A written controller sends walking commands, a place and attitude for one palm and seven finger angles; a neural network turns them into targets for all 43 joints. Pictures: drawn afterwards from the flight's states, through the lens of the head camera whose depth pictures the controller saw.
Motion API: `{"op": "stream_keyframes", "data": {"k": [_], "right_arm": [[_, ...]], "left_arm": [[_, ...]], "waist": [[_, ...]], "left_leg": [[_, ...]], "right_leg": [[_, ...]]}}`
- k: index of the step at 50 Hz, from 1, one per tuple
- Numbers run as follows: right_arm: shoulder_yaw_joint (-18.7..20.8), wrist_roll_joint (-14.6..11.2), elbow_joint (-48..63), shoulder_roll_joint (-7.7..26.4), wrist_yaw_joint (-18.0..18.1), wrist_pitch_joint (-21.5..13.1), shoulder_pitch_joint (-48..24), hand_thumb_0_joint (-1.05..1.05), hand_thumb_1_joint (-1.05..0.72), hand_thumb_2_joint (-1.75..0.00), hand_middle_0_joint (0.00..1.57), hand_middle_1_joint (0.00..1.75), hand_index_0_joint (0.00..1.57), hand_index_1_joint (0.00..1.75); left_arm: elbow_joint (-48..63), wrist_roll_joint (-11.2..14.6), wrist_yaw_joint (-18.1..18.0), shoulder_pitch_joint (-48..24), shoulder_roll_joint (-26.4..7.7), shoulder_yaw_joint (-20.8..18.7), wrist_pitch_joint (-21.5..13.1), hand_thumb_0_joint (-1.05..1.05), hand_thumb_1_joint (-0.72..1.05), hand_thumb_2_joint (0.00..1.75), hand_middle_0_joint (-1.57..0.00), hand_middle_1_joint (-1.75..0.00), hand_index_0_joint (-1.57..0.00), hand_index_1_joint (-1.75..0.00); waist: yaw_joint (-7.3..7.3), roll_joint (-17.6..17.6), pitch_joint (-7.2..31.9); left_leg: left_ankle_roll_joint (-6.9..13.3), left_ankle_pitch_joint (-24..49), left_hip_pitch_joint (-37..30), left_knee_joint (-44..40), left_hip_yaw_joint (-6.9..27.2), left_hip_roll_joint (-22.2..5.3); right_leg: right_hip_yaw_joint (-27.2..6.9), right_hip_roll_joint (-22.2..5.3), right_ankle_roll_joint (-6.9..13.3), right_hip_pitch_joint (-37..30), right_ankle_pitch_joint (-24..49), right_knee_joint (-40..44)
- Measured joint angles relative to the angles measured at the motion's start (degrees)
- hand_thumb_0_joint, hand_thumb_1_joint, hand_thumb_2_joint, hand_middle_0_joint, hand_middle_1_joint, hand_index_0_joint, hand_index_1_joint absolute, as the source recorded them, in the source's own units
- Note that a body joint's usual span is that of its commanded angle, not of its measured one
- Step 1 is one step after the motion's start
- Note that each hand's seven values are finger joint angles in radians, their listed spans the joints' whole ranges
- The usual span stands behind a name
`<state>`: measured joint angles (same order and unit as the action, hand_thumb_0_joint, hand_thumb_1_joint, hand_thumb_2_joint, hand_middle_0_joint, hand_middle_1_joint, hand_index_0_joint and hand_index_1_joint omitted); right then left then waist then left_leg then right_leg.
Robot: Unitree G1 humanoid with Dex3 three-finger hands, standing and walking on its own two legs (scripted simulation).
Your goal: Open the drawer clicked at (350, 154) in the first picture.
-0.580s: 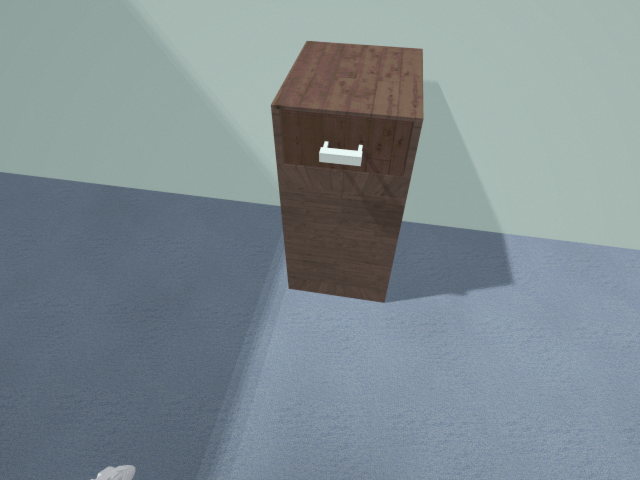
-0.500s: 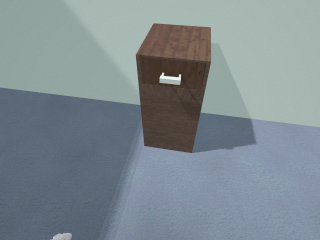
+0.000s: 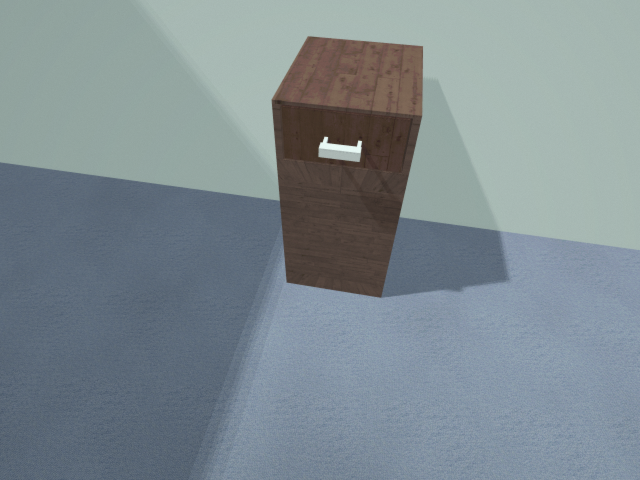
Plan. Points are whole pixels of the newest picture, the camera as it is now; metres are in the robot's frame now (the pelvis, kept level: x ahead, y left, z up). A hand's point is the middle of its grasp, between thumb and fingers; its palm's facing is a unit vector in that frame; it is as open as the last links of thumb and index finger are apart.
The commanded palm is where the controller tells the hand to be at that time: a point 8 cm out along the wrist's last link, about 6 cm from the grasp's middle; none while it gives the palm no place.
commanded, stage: stand and wait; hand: left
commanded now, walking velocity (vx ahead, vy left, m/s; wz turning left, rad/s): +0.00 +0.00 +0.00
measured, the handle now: (341, 147) +0.91 +0.00 -0.09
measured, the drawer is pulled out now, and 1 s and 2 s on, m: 0.00 0.00 0.00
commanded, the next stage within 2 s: look at it before walking up in 0.24 s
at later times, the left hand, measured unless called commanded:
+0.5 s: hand out of the picture +0.06 +0.24 -0.16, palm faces -0.01 -0.95 -0.31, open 7.4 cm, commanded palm none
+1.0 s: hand out of the picture +0.07 +0.24 -0.16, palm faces -0.01 -0.95 -0.31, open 7.4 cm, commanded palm none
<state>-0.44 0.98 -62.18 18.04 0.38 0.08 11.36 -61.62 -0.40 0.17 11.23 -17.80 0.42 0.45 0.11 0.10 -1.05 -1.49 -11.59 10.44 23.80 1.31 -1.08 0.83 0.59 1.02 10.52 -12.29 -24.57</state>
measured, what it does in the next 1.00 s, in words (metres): stands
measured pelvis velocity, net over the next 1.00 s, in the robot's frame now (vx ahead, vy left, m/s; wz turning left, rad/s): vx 0.01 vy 0.00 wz -0.01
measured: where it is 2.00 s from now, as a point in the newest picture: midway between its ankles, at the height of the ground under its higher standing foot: outside the picture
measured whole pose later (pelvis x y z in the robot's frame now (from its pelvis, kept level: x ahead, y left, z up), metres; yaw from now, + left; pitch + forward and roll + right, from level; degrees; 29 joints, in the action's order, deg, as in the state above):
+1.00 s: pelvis +0.01 +0.00 +0.00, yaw +0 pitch -2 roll +0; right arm -0.6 0.8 -63.5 18.1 0.6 -0.4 9.2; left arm -62.8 -0.5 0.0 9.7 -17.7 0.2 -0.1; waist 0.3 0.3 -0.8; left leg -1.4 -11.0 8.1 20.5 0.9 -1.1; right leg 0.5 0.5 0.8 8.4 -11.7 -21.6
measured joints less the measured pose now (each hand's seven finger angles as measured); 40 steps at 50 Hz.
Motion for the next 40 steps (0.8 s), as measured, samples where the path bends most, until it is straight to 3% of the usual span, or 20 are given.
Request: {"op": "stream_keyframes", "data": {"k": [40], "right_arm": [[-0.1, -0.2, -1.2, -0.1, 0.1, -0.5, -1.8, 0.0, -0.91, -0.9, 0.21, 0.3, 0.2, 0.3]], "left_arm": [[-1.2, -0.1, -0.2, -1.1, 0.1, -0.2, -0.4, 0.0, 0.9, 0.9, -0.2, -0.3, -0.2, -0.3]], "waist": [[0.16, 0.1, 0.2]], "left_leg": [[0.2, 0.7, -1.7, -2.7, -0.4, 0.2]], "right_leg": [[-0.4, -0.2, -0.3, -1.5, 0.6, 2.4]]}}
